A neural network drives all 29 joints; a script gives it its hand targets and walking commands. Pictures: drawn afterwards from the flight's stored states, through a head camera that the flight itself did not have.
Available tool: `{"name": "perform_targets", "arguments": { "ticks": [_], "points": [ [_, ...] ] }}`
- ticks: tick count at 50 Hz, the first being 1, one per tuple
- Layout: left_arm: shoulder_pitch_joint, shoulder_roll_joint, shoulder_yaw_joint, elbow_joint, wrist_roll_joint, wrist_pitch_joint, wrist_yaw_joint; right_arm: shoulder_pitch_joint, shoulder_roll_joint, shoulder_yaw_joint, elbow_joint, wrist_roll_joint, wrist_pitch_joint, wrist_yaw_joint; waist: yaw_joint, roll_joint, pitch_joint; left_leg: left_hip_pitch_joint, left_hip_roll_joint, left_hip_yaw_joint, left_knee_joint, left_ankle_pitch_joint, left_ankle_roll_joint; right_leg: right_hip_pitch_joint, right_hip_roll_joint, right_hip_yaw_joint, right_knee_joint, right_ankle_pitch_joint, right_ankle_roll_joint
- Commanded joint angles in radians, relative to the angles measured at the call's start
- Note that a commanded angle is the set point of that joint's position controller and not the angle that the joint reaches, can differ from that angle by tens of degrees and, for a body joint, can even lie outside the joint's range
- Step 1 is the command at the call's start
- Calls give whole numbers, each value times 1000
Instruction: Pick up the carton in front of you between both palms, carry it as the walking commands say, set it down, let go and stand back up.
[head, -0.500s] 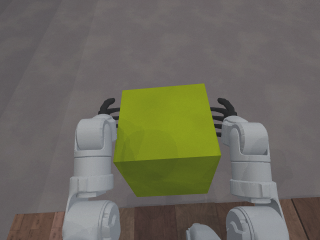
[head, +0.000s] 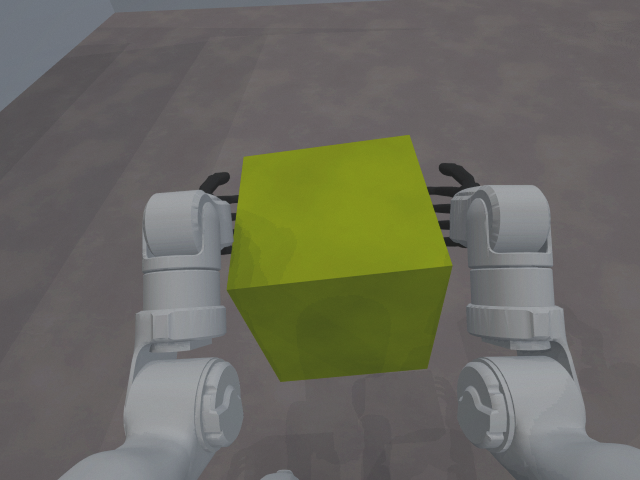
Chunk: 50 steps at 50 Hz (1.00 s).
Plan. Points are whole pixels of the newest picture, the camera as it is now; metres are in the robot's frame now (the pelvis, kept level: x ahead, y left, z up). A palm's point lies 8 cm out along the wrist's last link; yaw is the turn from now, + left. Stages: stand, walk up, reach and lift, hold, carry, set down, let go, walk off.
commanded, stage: carry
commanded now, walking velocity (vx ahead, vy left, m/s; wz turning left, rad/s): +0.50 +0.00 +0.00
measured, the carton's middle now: (339, 267) +0.38 +0.01 +0.06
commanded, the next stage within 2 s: none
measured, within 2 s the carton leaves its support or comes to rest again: neither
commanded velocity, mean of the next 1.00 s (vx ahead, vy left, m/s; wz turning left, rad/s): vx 0.50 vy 0.00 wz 0.00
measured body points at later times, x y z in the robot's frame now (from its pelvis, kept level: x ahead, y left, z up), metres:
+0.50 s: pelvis +0.30 +0.06 -0.06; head +0.35 +0.08 +0.39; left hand +0.68 +0.21 +0.01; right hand +0.66 -0.09 +0.01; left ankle +0.32 +0.12 -0.79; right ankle +0.30 -0.08 -0.70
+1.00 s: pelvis +0.62 +0.02 -0.04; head +0.66 +0.01 +0.41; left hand +0.97 +0.19 +0.05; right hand +0.99 -0.10 +0.04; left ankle +0.60 +0.16 -0.71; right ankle +0.64 -0.03 -0.79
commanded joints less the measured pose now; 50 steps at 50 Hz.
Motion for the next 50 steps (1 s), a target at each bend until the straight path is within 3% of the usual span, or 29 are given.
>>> {"name": "perform_targets", "arguments": {
  "ticks": [1, 5, 9, 12, 13, 14, 15, 16, 17, 18, 19, 20, 22, 24, 28, 32, 35, 37, 38, 39, 40, 41, 42, 44, 45, 47, 50],
  "points": [
    [-707, -1172, -470, -4, -466, -29, -380, -657, 1130, 474, 35, 398, -42, 251, 10, -130, -421, -94, 21, 14, -118, 120, -16, 422, -248, 275, -151, 294, -123],
    [-684, -1214, -471, 26, -453, -85, -396, -640, 1190, 477, 63, 390, -90, 274, 35, -122, -370, -174, 39, 1, -248, 318, -18, 506, -218, 241, -120, 328, -103],
    [-683, -1231, -521, -32, -465, -128, -387, -653, 1200, 514, 7, 406, -127, 279, 60, -103, -320, -49, 8, 48, -461, 478, 2, 461, -185, 195, -92, 301, -72],
    [-648, -1222, -566, -55, -472, -144, -376, -628, 1180, 535, -9, 408, -140, 280, 57, -119, -319, 59, 6, 63, -563, 532, 39, 460, -176, 170, 11, 345, -47],
    [-626, -1223, -580, -50, -471, -148, -374, -604, 1169, 535, -3, 404, -143, 282, 37, -120, -335, 136, 14, 68, -607, 555, 53, 450, -168, 159, 85, 368, -32],
    [-612, -1226, -594, -43, -472, -154, -373, -572, 1164, 532, 8, 397, -147, 286, -14, -90, -378, 318, -3, 104, -663, 598, 58, 380, -139, 120, 229, 393, -3],
    [-597, -1223, -605, -36, -471, -161, -374, -540, 1150, 520, 17, 388, -152, 293, -91, -8, -434, 597, 17, 92, -647, 612, 43, 192, -79, 75, 466, 299, 28],
    [-564, -1231, -614, -11, -470, -159, -379, -503, 1121, 503, 38, 380, -158, 300, -82, 162, -489, 890, 151, -57, -458, 868, 37, -134, -7, 55, 643, -279, 59],
    [-556, -1249, -594, 31, -474, -149, -380, -469, 1082, 477, 71, 365, -159, 300, -89, 263, -564, 1104, 274, -248, -349, 1080, 138, -351, 16, 124, 756, -343, 74],
    [-540, -1248, -574, 34, -463, -147, -378, -448, 1070, 474, 79, 359, -169, 300, -132, 304, -619, 1083, 346, -416, -453, 706, 250, -455, 22, 136, 906, -328, 76],
    [-562, -1254, -574, 11, -466, -149, -374, -464, 1101, 489, 45, 375, -179, 304, -124, 215, -586, 975, 321, -450, -518, 396, 253, -494, -24, 154, 906, -268, 67],
    [-592, -1262, -583, -26, -475, -156, -370, -528, 1138, 518, -12, 408, -187, 308, -113, 128, -539, 874, 293, -432, -550, 332, 228, -501, -52, 159, 855, -214, 70],
    [-613, -1270, -591, -99, -479, -169, -354, -632, 1198, 576, -114, 464, -198, 309, -92, 63, -493, 718, 276, -366, -584, 353, 230, -446, -90, 156, 761, -170, 82],
    [-599, -1272, -615, -150, -478, -181, -335, -650, 1230, 626, -178, 501, -206, 307, -94, 75, -491, 677, 242, -292, -599, 346, 227, -435, -97, 129, 700, -122, 87],
    [-513, -1254, -655, -201, -445, -202, -307, -566, 1247, 683, -200, 525, -217, 308, -125, 89, -489, 788, 206, -218, -560, 626, 217, -513, -92, 94, 555, -32, 88],
    [-449, -1212, -694, -219, -407, -219, -299, -520, 1232, 734, -213, 533, -231, 318, -139, 94, -454, 852, 158, -140, -533, 837, 174, -466, -45, 56, 330, 123, 63],
    [-447, -1163, -714, -245, -390, -217, -298, -529, 1197, 766, -243, 538, -229, 318, -145, 107, -406, 853, 124, -69, -528, 907, 131, -333, 8, -8, 87, 236, 43],
    [-426, -1126, -714, -234, -384, -202, -301, -510, 1167, 767, -229, 529, -218, 314, -113, 142, -425, 790, 115, -19, -443, 1063, 80, -80, 52, -50, -47, 277, 16],
    [-411, -1116, -710, -220, -379, -195, -305, -492, 1152, 764, -211, 524, -212, 314, -72, 139, -475, 725, 104, 30, -324, 1051, 43, 128, 46, -64, -126, 351, 4],
    [-389, -1098, -699, -204, -376, -189, -313, -492, 1138, 764, -193, 519, -207, 315, -25, 84, -521, 567, 84, 39, -179, 843, 20, 366, -28, -5, -127, 376, -1],
    [-375, -1076, -683, -179, -374, -182, -321, -492, 1136, 768, -171, 514, -199, 318, -33, -106, -613, 301, 28, 41, 3, 194, -6, 662, -308, 296, 24, 710, -50],
    [-340, -1055, -659, -124, -363, -181, -323, -465, 1140, 742, -137, 505, -186, 318, -8, -290, -691, 5, -105, 2, 273, -217, -30, 876, -438, 626, -30, 589, -222],
    [-309, -1078, -658, -110, -372, -177, -331, -468, 1134, 736, -133, 496, -182, 315, -4, -241, -663, -84, -63, -51, 336, -196, -11, 846, -408, 644, -77, 429, -207],
    [-393, -1126, -664, -174, -409, -168, -350, -502, 1172, 713, -153, 494, -180, 311, -6, -81, -529, -117, -12, -39, 247, -76, -16, 692, -338, 482, -124, 489, -131],
    [-430, -1154, -671, -201, -433, -163, -358, -500, 1183, 701, -163, 487, -179, 306, -16, -58, -494, -96, 7, -32, 181, -34, -25, 621, -318, 425, -155, 481, -109],
    [-455, -1198, -672, -240, -456, -151, -372, -464, 1203, 684, -179, 461, -177, 292, -35, -79, -483, -34, 17, -14, 74, -2, -35, 553, -293, 356, -205, 437, -75],
    [-410, -1216, -670, -285, -460, -128, -393, -365, 1216, 682, -213, 409, -171, 271, -31, -116, -461, -42, 23, 38, -70, 40, -60, 547, -278, 274, -246, 480, -75]
  ]
}}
